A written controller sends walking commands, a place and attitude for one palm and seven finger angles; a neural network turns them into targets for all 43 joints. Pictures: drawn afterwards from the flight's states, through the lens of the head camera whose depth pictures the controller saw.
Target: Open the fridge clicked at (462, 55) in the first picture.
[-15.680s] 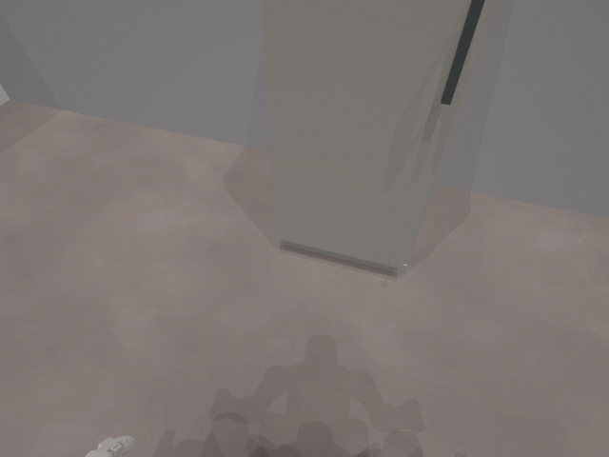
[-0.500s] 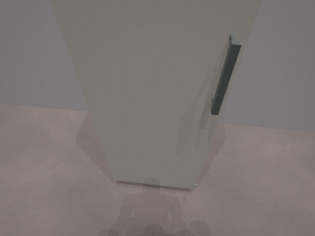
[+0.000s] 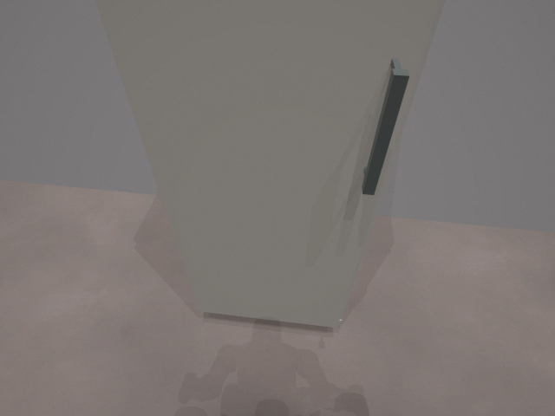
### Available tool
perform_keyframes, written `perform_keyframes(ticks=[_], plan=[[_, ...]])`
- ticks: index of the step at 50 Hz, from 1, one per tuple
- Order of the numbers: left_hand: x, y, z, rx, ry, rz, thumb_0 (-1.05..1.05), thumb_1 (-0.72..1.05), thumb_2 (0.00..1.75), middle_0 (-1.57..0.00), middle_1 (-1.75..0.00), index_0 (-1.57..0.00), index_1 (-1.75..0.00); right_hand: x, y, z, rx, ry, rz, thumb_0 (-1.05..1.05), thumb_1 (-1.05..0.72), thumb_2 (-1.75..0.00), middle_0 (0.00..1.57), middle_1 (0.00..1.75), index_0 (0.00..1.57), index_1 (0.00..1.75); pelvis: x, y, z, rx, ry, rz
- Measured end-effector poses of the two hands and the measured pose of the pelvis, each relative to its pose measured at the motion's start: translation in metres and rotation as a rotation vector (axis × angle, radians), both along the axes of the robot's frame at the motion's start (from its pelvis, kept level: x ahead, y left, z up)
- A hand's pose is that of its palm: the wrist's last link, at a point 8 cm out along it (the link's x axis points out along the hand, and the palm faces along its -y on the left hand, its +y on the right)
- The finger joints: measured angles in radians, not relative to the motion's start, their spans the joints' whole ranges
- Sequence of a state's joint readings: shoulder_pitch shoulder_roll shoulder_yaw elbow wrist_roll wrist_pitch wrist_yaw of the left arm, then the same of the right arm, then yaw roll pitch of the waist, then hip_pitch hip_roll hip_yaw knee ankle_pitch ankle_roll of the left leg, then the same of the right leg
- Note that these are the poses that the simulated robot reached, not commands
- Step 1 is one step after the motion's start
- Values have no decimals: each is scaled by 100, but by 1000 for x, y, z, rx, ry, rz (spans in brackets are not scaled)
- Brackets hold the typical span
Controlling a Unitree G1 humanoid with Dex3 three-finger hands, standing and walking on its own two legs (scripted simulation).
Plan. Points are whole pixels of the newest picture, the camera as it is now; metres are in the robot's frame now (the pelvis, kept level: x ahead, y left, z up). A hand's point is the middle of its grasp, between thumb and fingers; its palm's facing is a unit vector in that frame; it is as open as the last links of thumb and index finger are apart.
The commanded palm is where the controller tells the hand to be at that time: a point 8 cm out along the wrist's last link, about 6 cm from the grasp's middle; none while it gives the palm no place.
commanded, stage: look again from close up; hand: right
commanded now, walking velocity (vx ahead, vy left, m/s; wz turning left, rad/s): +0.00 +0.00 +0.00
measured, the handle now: (380, 132) +0.54 -0.14 +0.15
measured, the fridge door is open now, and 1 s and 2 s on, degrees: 0 0 0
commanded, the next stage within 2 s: none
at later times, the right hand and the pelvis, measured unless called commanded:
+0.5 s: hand out of the picture +0.03 -0.23 -0.17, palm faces -0.04 +0.96 -0.29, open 7.4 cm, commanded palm none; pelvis +0.00 +0.00 +0.00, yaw -1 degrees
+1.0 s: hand out of the picture +0.08 -0.24 -0.16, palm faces -0.04 +0.95 -0.31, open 7.4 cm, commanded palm none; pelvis +0.02 +0.00 +0.01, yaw -1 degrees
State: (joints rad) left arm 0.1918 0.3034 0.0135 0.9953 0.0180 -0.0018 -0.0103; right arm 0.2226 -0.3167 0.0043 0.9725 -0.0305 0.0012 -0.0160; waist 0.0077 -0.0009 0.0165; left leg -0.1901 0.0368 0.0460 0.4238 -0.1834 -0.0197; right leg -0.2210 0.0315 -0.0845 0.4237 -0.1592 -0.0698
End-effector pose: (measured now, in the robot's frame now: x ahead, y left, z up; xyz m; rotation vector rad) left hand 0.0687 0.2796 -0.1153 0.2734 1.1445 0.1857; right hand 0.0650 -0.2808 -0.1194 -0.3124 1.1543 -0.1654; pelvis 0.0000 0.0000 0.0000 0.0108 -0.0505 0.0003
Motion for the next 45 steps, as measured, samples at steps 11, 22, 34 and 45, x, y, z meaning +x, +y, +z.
perform_keyframes(ticks=[11,22,34,45], plan=[[-30,2,-3,5,102,18,1,90,90,-20,-30,-20,-30,-40,-3,-8,11,117,-29,1,-90,-90,20,30,20,30,-4,-3,2,-1,6,-8],[-26,-3,-5,-8,122,20,1,90,90,-20,-30,-20,-30,-46,4,-12,29,153,-39,1,-90,-90,20,30,20,30,0,-2,3,0,13,-13],[1,-4,-2,-9,89,4,1,90,90,-20,-30,-20,-30,-16,6,-9,28,106,-28,1,-90,-90,21,30,20,30,11,-1,5,-1,15,-17],[20,1,3,4,70,-9,0,90,90,-20,-30,-20,-30,9,2,-4,17,71,-17,1,-90,-90,20,30,20,30,19,0,6,-2,16,-19]])
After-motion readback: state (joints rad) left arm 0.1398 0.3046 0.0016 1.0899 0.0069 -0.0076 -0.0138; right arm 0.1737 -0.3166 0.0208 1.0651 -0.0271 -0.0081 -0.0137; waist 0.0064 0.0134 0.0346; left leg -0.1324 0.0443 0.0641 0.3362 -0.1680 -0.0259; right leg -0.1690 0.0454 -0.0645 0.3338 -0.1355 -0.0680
